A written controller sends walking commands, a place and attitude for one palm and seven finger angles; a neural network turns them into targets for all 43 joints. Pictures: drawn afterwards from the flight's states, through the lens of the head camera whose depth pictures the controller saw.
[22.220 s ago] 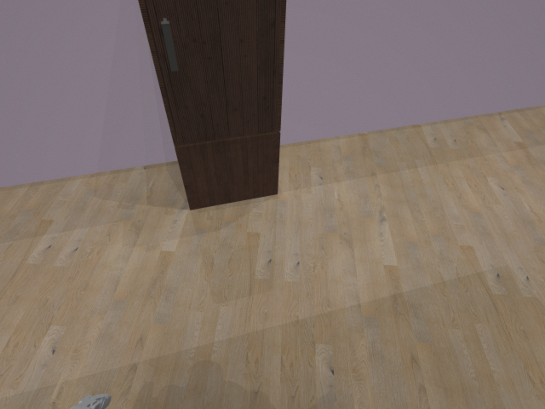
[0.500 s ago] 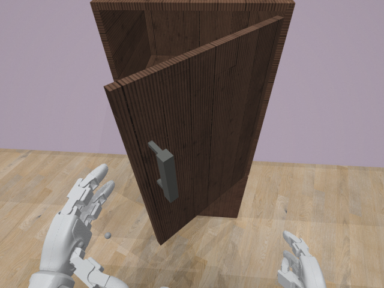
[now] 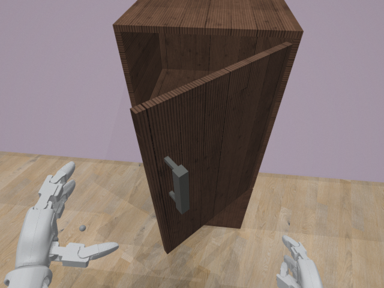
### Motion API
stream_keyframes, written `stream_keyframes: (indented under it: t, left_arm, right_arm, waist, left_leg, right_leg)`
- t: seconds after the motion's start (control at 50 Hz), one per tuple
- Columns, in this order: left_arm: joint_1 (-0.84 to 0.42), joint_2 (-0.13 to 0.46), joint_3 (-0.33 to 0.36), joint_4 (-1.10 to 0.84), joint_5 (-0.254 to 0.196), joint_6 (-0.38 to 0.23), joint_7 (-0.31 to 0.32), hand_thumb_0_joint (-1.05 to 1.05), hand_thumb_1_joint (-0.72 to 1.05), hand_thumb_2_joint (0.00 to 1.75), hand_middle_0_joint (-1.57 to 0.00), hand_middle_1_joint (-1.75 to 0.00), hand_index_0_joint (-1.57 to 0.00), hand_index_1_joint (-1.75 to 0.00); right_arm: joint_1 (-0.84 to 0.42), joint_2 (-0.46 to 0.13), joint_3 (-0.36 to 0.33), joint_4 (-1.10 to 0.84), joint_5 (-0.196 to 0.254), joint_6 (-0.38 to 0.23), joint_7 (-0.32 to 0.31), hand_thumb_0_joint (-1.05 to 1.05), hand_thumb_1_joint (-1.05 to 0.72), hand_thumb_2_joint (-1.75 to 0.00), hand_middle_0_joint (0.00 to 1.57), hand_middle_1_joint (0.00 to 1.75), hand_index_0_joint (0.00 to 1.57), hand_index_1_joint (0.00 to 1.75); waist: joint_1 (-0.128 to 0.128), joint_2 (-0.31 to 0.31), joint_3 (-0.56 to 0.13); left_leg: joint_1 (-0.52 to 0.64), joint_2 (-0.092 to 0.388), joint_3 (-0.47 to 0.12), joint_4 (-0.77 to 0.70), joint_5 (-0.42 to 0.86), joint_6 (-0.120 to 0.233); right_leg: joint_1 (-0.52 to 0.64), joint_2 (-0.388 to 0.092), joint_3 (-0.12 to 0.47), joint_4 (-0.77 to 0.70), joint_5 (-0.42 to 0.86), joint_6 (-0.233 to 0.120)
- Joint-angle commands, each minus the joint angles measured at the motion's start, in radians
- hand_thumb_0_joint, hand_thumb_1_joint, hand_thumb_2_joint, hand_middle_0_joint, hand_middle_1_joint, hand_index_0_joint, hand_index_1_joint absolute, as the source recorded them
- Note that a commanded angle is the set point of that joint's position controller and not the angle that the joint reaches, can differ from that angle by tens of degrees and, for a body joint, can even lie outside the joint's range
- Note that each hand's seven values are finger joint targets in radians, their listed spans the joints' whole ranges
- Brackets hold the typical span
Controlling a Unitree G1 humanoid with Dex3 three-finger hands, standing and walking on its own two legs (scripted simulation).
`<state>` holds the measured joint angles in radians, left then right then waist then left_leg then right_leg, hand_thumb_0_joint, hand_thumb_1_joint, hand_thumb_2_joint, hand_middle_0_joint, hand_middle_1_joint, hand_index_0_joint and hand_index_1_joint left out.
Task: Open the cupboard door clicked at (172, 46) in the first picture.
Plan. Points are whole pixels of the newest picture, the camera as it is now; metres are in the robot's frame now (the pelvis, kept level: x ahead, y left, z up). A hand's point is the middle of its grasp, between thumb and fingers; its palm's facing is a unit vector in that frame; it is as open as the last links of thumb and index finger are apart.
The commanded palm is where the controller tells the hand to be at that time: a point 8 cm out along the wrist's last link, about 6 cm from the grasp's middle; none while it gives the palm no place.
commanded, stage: draw the hand back to the body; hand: left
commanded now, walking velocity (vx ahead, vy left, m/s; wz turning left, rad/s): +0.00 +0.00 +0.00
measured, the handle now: (176, 185) +0.31 +0.08 +0.06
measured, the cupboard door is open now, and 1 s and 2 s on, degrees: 45 45 45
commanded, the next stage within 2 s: step back with the hand held close in 0.82 s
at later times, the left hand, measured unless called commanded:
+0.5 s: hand (50, 185) +0.22 +0.26 +0.17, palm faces +0.45 -0.80 -0.40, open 8.5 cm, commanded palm +0.17 +0.29 +0.18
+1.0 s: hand (58, 190) +0.21 +0.24 +0.17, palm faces +0.44 -0.80 -0.40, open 7.4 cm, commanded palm +0.16 +0.28 +0.19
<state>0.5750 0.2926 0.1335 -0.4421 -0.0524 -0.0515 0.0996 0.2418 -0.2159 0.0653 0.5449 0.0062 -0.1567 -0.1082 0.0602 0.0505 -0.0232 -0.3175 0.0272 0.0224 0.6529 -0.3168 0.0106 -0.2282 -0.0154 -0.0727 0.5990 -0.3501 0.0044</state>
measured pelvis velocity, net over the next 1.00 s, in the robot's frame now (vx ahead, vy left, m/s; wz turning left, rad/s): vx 0.01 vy -0.02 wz -0.02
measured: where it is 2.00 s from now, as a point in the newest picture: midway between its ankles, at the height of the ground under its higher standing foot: outside the picture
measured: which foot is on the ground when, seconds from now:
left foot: down 0.00-1.00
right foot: down 0.00-1.00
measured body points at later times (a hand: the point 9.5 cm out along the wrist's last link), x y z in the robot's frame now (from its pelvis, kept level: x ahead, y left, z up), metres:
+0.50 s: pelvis +0.02 -0.01 +0.02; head +0.01 -0.02 +0.47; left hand +0.19 +0.30 +0.20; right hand +0.22 -0.22 -0.06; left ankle +0.02 +0.11 -0.73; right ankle -0.02 -0.12 -0.73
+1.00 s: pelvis +0.01 -0.02 +0.02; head +0.00 -0.04 +0.47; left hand +0.18 +0.28 +0.20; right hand +0.20 -0.24 -0.07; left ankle +0.02 +0.11 -0.73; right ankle -0.02 -0.12 -0.73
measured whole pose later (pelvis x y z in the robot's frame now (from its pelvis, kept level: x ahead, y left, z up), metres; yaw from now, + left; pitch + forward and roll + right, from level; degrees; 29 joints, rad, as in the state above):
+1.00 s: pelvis +0.01 -0.02 +0.02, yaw -1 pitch -4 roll -1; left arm 0.45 0.34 0.33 -0.37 -0.06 -0.10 0.11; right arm 0.19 -0.23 0.02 0.64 0.00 -0.09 -0.08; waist 0.07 0.07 0.03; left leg -0.11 0.05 0.04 0.41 -0.22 -0.02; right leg -0.03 0.02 -0.06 0.36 -0.25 -0.02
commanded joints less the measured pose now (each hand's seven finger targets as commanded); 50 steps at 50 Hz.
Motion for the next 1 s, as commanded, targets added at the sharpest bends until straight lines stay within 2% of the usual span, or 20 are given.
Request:
stream_keyframes:
  t: [0.0,0.06,0.08,0.1,0.16,0.28,0.34,0.38,0.42,0.48,0.5,0.56,0.68,0.78,0.88,0.9,0.92,0.94,0.96,0.98]
  left_arm:
    - [-0.083,0.159,0.135,-0.243,0.017,-0.072,0.044,0.00,0.17,0.58,-0.17,-0.30,-0.17,-0.30]
    - [-0.108,0.172,0.157,-0.236,0.022,-0.074,0.050,0.00,0.27,0.63,-0.18,-0.30,-0.18,-0.30]
    - [-0.103,0.154,0.151,-0.225,0.019,-0.072,0.048,0.00,0.31,0.64,-0.18,-0.30,-0.18,-0.30]
    - [-0.109,0.164,0.164,-0.228,0.019,-0.073,0.049,0.00,0.34,0.66,-0.18,-0.30,-0.18,-0.30]
    - [-0.095,0.171,0.196,-0.184,0.015,-0.070,0.046,0.00,0.44,0.70,-0.18,-0.30,-0.18,-0.30]
    - [-0.146,0.194,0.253,-0.189,0.006,-0.070,0.042,0.00,0.65,0.80,-0.19,-0.30,-0.19,-0.30]
    - [-0.181,0.223,0.292,-0.211,0.005,-0.076,0.044,0.00,0.76,0.84,-0.19,-0.30,-0.19,-0.30]
    - [-0.190,0.235,0.310,-0.201,0.001,-0.074,0.046,0.00,0.83,0.87,-0.20,-0.30,-0.20,-0.30]
    - [-0.210,0.248,0.332,-0.196,-0.002,-0.077,0.047,0.00,0.90,0.90,-0.20,-0.30,-0.20,-0.30]
    - [-0.165,0.191,0.286,-0.129,-0.007,-0.065,0.035,0.00,0.90,0.90,-0.20,-0.30,-0.20,-0.30]
    - [-0.176,0.189,0.278,-0.136,-0.006,-0.066,0.033,0.00,0.90,0.90,-0.20,-0.30,-0.20,-0.30]
    - [-0.183,0.202,0.282,-0.128,-0.005,-0.067,0.030,0.00,0.90,0.90,-0.20,-0.30,-0.20,-0.30]
    - [-0.205,0.250,0.325,-0.180,-0.005,-0.084,0.037,0.00,0.90,0.90,-0.20,-0.30,-0.20,-0.30]
    - [-0.198,0.232,0.311,-0.165,-0.006,-0.090,0.036,0.00,0.90,0.90,-0.20,-0.30,-0.20,-0.30]
    - [-0.191,0.210,0.295,-0.120,-0.009,-0.091,0.029,0.00,0.90,0.90,-0.20,-0.30,-0.20,-0.30]
    - [-0.197,0.218,0.300,-0.126,-0.008,-0.095,0.029,0.00,0.90,0.90,-0.20,-0.30,-0.20,-0.30]
    - [-0.289,0.258,0.321,-0.209,-0.008,-0.108,0.033,0.00,0.90,0.90,-0.20,-0.30,-0.20,-0.30]
    - [-0.319,0.364,0.431,-0.206,-0.007,-0.139,0.036,0.00,0.90,0.90,-0.20,-0.30,-0.20,-0.30]
    - [-0.307,0.352,0.420,-0.167,-0.001,-0.150,0.030,0.00,0.90,0.90,-0.20,-0.30,-0.20,-0.30]
    - [-0.199,0.287,0.369,-0.099,-0.003,-0.134,0.022,0.00,0.90,0.90,-0.20,-0.30,-0.20,-0.30]
  right_arm:
    - [-0.143,-0.102,-0.043,-0.136,-0.006,-0.058,-0.010,0.00,-0.90,-0.90,0.20,0.30,0.20,0.30]
    - [-0.156,-0.106,-0.044,-0.116,-0.008,-0.059,-0.005,0.00,-0.90,-0.90,0.20,0.30,0.20,0.30]
    - [-0.156,-0.102,-0.043,-0.112,-0.009,-0.057,-0.003,0.00,-0.90,-0.90,0.20,0.30,0.20,0.30]
    - [-0.154,-0.106,-0.047,-0.108,-0.010,-0.054,0.000,0.00,-0.90,-0.90,0.20,0.30,0.20,0.30]
    - [-0.164,-0.108,-0.055,-0.095,-0.011,-0.042,0.005,0.00,-0.90,-0.90,0.20,0.30,0.20,0.30]
    - [-0.173,-0.110,-0.061,-0.087,-0.013,-0.015,0.014,0.00,-0.90,-0.90,0.20,0.30,0.20,0.30]
    - [-0.172,-0.112,-0.067,-0.080,-0.014,-0.011,0.018,0.00,-0.90,-0.90,0.20,0.30,0.20,0.30]
    - [-0.178,-0.110,-0.068,-0.075,-0.014,-0.008,0.017,0.00,-0.90,-0.90,0.20,0.30,0.20,0.30]
    - [-0.178,-0.111,-0.071,-0.070,-0.014,-0.005,0.018,0.00,-0.90,-0.90,0.20,0.30,0.20,0.30]
    - [-0.179,-0.112,-0.076,-0.070,-0.011,0.005,0.022,0.00,-0.90,-0.90,0.20,0.30,0.20,0.30]
    - [-0.181,-0.115,-0.078,-0.070,-0.011,0.009,0.025,0.00,-0.90,-0.90,0.20,0.30,0.20,0.30]
    - [-0.187,-0.120,-0.084,-0.069,-0.010,0.016,0.025,0.00,-0.90,-0.90,0.20,0.30,0.20,0.30]
    - [-0.197,-0.109,-0.082,-0.070,-0.014,0.007,0.019,0.00,-0.90,-0.90,0.20,0.30,0.20,0.30]
    - [-0.198,-0.106,-0.082,-0.062,-0.012,0.000,0.018,0.00,-0.90,-0.90,0.20,0.30,0.20,0.30]
    - [-0.201,-0.109,-0.086,-0.057,-0.010,0.001,0.019,0.00,-0.90,-0.90,0.20,0.30,0.20,0.30]
    - [-0.203,-0.110,-0.088,-0.058,-0.010,0.000,0.019,0.00,-0.90,-0.90,0.20,0.30,0.20,0.30]
    - [-0.209,-0.112,-0.087,-0.061,-0.009,-0.007,0.018,0.00,-0.90,-0.90,0.20,0.30,0.20,0.30]
    - [-0.188,-0.129,-0.084,-0.090,0.000,0.016,0.017,0.00,-0.90,-0.90,0.20,0.30,0.20,0.30]
    - [-0.186,-0.116,-0.085,-0.078,-0.003,0.034,0.015,0.00,-0.90,-0.90,0.20,0.30,0.20,0.30]
    - [-0.199,-0.114,-0.088,-0.076,-0.005,0.045,0.016,0.00,-0.90,-0.90,0.20,0.30,0.20,0.30]
  waist:
    - [-0.002,0.029,-0.053]
    - [0.002,0.042,-0.040]
    - [-0.001,0.039,-0.023]
    - [0.000,0.033,-0.037]
    - [0.008,-0.024,-0.021]
    - [0.010,0.016,-0.025]
    - [0.012,0.043,-0.055]
    - [0.014,0.055,-0.039]
    - [0.014,0.033,-0.049]
    - [0.009,-0.003,-0.016]
    - [0.006,0.005,-0.012]
    - [0.010,-0.016,-0.016]
    - [0.019,0.016,-0.044]
    - [0.012,0.031,-0.006]
    - [0.009,-0.010,0.020]
    - [0.010,-0.019,0.011]
    - [0.011,0.019,-0.033]
    - [-0.034,-0.044,0.064]
    - [-0.034,-0.064,0.063]
    - [-0.038,-0.104,0.072]
  left_leg:
    - [0.139,-0.005,-0.039,-0.191,0.144,0.009]
    - [0.167,-0.001,-0.042,-0.224,0.201,0.005]
    - [0.177,0.002,-0.042,-0.235,0.214,0.003]
    - [0.191,0.004,-0.040,-0.243,0.233,0.003]
    - [0.203,0.008,-0.033,-0.257,0.295,0.003]
    - [0.238,0.007,-0.022,-0.278,0.346,0.001]
    - [0.264,0.006,-0.019,-0.278,0.378,-0.001]
    - [0.265,0.004,-0.013,-0.276,0.390,0.001]
    - [0.272,0.002,-0.010,-0.276,0.383,0.002]
    - [0.274,0.004,0.000,-0.279,0.389,0.008]
    - [0.273,0.003,0.003,-0.280,0.379,0.008]
    - [0.277,0.001,0.007,-0.278,0.374,0.013]
    - [0.285,-0.008,0.009,-0.279,0.350,0.013]
    - [0.286,-0.009,0.014,-0.281,0.319,0.013]
    - [0.281,-0.006,0.012,-0.293,0.290,0.015]
    - [0.285,-0.006,0.014,-0.292,0.288,0.017]
    - [0.301,-0.011,0.013,-0.286,0.285,0.019]
    - [0.230,0.010,-0.003,-0.240,0.241,0.032]
    - [0.203,0.005,-0.016,-0.222,0.215,0.029]
    - [0.208,0.005,-0.012,-0.206,0.228,0.027]
  right_leg:
    - [0.010,0.002,0.024,-0.169,0.143,-0.025]
    - [0.050,0.005,0.021,-0.188,0.184,-0.028]
    - [0.049,0.006,0.019,-0.194,0.194,-0.025]
    - [0.064,0.007,0.019,-0.198,0.209,-0.025]
    - [0.098,0.010,0.017,-0.214,0.264,-0.024]
    - [0.135,0.010,0.026,-0.240,0.314,-0.022]
    - [0.150,0.011,0.029,-0.244,0.336,-0.022]
    - [0.151,0.009,0.031,-0.250,0.360,-0.022]
    - [0.154,0.011,0.032,-0.258,0.363,-0.021]
    - [0.144,0.010,0.030,-0.266,0.379,-0.015]
    - [0.139,0.010,0.032,-0.270,0.375,-0.013]
    - [0.147,0.010,0.036,-0.278,0.382,-0.014]
    - [0.157,0.007,0.044,-0.284,0.375,-0.014]
    - [0.134,0.007,0.049,-0.306,0.349,-0.013]
    - [0.119,0.010,0.048,-0.318,0.310,-0.008]
    - [0.120,0.011,0.048,-0.318,0.307,-0.007]
    - [0.130,0.006,0.057,-0.319,0.309,-0.008]
    - [0.006,-0.040,0.121,-0.368,0.360,-0.002]
    - [0.010,-0.066,0.117,-0.367,0.370,-0.006]
    - [-0.013,-0.073,0.122,-0.369,0.391,-0.006]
